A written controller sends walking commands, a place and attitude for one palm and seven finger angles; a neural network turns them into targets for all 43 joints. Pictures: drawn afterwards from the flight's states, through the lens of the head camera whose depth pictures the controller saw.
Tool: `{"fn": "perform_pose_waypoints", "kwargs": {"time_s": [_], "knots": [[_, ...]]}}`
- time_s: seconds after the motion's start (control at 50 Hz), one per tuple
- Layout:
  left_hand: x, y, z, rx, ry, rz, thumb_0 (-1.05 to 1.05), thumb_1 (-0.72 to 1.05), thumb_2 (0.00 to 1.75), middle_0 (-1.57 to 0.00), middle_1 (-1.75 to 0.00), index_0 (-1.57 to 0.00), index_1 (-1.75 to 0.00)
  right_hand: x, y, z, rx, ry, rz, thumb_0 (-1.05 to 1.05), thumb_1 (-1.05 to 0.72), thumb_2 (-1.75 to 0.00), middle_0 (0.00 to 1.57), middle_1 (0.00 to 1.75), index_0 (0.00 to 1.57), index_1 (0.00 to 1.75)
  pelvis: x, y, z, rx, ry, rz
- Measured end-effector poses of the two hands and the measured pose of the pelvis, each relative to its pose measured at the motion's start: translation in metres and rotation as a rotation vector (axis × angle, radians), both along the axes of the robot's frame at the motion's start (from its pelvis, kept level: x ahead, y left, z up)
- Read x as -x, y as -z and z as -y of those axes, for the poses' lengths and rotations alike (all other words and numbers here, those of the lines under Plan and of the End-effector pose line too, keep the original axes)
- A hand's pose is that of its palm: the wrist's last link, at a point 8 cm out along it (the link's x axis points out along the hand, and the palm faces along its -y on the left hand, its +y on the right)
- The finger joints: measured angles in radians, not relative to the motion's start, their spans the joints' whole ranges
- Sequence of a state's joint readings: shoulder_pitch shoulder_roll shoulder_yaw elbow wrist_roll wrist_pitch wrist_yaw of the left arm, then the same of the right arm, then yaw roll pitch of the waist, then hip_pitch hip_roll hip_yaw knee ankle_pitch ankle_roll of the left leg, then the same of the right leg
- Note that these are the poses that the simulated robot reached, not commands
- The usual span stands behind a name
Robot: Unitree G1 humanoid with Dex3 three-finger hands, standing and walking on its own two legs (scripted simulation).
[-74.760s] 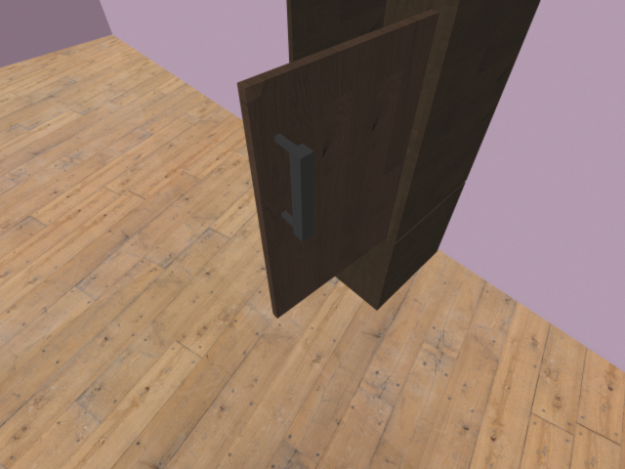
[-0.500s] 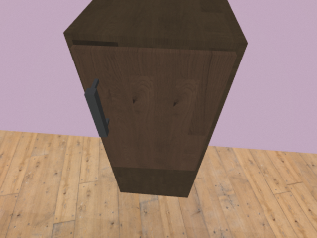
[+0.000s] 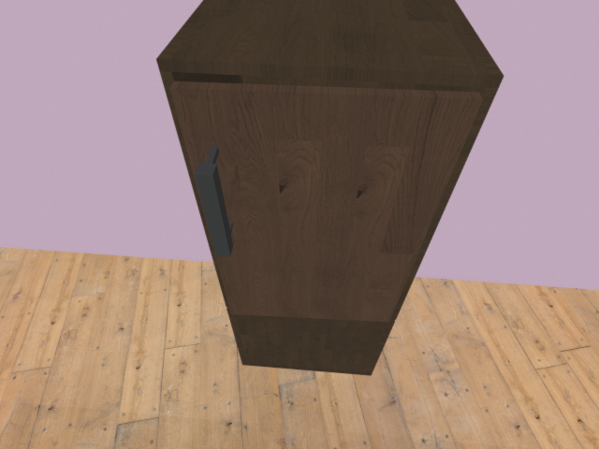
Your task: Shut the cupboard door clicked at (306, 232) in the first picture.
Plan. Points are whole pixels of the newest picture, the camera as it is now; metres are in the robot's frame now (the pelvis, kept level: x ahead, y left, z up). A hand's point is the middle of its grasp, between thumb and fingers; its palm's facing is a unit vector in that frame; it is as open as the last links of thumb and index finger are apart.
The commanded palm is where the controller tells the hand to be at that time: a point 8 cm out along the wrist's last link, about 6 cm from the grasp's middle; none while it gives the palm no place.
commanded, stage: look again from close up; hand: left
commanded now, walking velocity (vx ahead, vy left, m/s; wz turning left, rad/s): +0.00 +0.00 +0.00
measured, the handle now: (219, 204) +0.44 +0.16 +0.08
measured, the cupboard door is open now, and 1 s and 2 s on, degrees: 2 2 2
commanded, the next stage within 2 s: raise the hand and make a fist in 0.08 s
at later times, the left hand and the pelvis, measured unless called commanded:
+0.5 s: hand (178, 417) +0.16 +0.17 -0.02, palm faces +0.01 -1.00 -0.04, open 6.7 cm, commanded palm +0.11 +0.24 -0.04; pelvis -0.03 -0.02 -0.06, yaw +2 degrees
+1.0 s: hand (152, 405) +0.17 +0.19 +0.01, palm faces +0.04 -1.00 -0.05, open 4.2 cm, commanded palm +0.14 +0.24 +0.01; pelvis -0.03 -0.01 -0.06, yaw +2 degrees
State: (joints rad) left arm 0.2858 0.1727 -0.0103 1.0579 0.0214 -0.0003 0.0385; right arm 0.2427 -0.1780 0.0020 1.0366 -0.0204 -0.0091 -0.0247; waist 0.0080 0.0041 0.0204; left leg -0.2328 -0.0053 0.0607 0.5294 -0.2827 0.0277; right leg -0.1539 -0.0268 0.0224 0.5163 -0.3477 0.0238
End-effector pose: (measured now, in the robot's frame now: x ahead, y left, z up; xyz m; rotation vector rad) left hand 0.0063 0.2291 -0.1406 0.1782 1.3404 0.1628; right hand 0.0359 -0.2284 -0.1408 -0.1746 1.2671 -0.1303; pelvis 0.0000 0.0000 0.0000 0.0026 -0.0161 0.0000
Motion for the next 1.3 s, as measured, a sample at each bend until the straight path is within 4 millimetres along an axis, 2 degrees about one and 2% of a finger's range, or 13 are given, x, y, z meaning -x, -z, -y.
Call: {"fn": "perform_pose_waypoints", "kwargs": {"time_s": [0.2,0.24,0.34,0.4,0.44,0.48,0.58,0.66,0.76,0.88,1.04,1.18,1.3], "knots": [[0.001,-0.001,-0.011,-0.009,0.014,-0.033,0.0,0.91,0.9,-0.19,-0.3,-0.2,-0.29,0.01,-0.001,-0.006,0.0,0.005,-0.052,0.01,-0.92,-0.9,0.2,0.3,0.2,0.3,-0.002,-0.002,-0.006,0.001,0.005,-0.012],[-0.028,-0.019,-0.02,-0.027,-0.072,0.154,0.01,0.91,0.9,-0.2,-0.3,-0.2,-0.3,0.005,-0.006,-0.002,0.033,0.008,0.047,0.01,-0.92,-0.9,0.2,0.3,0.2,0.3,0.003,0.001,-0.005,0.004,-0.004,-0.009],[-0.125,-0.116,-0.013,-0.055,-0.052,0.872,0.01,0.91,0.9,-0.22,-0.32,-0.22,-0.32,-0.034,-0.02,0.011,0.037,-0.013,0.401,0.01,-0.91,-0.9,0.2,0.3,0.2,0.3,0.008,0.015,0.001,-0.026,-0.048,-0.048],[-0.153,-0.143,-0.004,0.011,0.009,1.167,0.01,0.91,0.9,-0.25,-0.36,-0.25,-0.36,-0.065,-0.021,0.022,0.032,-0.047,0.538,0.01,-0.91,-0.9,0.2,0.3,0.2,0.3,0.017,0.028,0.005,-0.016,-0.043,-0.107],[-0.154,-0.144,0.004,0.07,0.087,1.303,0.0,0.91,0.9,-0.27,-0.39,-0.28,-0.38,-0.085,-0.023,0.028,0.04,-0.071,0.614,0.01,-0.91,-0.9,0.2,0.3,0.2,0.3,0.023,0.041,0.011,-0.016,-0.032,-0.153],[-0.145,-0.134,0.009,0.118,0.166,1.361,0.0,0.91,0.9,-0.3,-0.42,-0.31,-0.42,-0.104,-0.025,0.035,0.052,-0.096,0.682,0.01,-0.91,-0.9,0.2,0.3,0.2,0.3,0.029,0.055,0.017,-0.017,-0.027,-0.182],[-0.099,-0.098,0.001,0.145,0.121,1.25,0.0,0.9,0.9,-0.39,-0.51,-0.4,-0.51,-0.142,-0.031,0.039,0.078,-0.157,0.802,0.01,-0.91,-0.9,0.2,0.3,0.2,0.3,0.038,0.078,0.025,0.0,-0.04,-0.201],[-0.079,-0.104,-0.009,0.065,0.064,1.264,0.01,0.9,0.9,-0.47,-0.59,-0.47,-0.59,-0.156,-0.03,0.029,0.078,-0.217,0.83,0.01,-0.91,-0.9,0.2,0.3,0.2,0.3,0.039,0.084,0.027,0.027,-0.06,-0.203],[-0.1,-0.128,-0.007,0.08,0.145,1.366,0.02,0.9,0.9,-0.55,-0.69,-0.55,-0.69,-0.15,-0.016,0.01,0.043,-0.242,0.777,0.01,-0.91,-0.9,0.2,0.3,0.2,0.3,0.04,0.083,0.027,0.05,-0.072,-0.208],[-0.136,-0.137,-0.005,0.163,0.189,1.27,0.01,0.9,0.9,-0.66,-0.81,-0.66,-0.81,-0.12,-0.007,-0.004,-0.003,-0.153,0.668,0.02,-0.91,-0.9,0.2,0.3,0.21,0.3,0.034,0.07,0.019,0.045,-0.055,-0.203],[-0.14,-0.155,-0.02,0.11,0.148,1.275,0.01,0.9,0.9,-0.81,-0.97,-0.81,-0.96,-0.092,-0.01,-0.001,0.028,-0.116,0.579,0.02,-0.9,-0.9,0.2,0.3,0.21,0.3,0.024,0.056,0.005,0.037,-0.044,-0.196],[-0.143,-0.163,-0.024,0.123,0.167,1.3,0.01,0.9,0.9,-0.94,-1.11,-0.94,-1.1,-0.103,-0.02,0.0,0.064,-0.147,0.6,0.02,-0.91,-0.9,0.2,0.3,0.2,0.3,0.021,0.054,-0.005,0.043,-0.048,-0.183],[-0.149,-0.176,-0.028,0.116,0.166,1.329,0.01,0.9,0.9,-1.05,-1.23,-1.05,-1.22,-0.124,-0.037,-0.013,0.05,-0.169,0.672,0.02,-0.91,-0.9,0.2,0.3,0.2,0.3,0.019,0.048,-0.009,0.046,-0.05,-0.159]]}}
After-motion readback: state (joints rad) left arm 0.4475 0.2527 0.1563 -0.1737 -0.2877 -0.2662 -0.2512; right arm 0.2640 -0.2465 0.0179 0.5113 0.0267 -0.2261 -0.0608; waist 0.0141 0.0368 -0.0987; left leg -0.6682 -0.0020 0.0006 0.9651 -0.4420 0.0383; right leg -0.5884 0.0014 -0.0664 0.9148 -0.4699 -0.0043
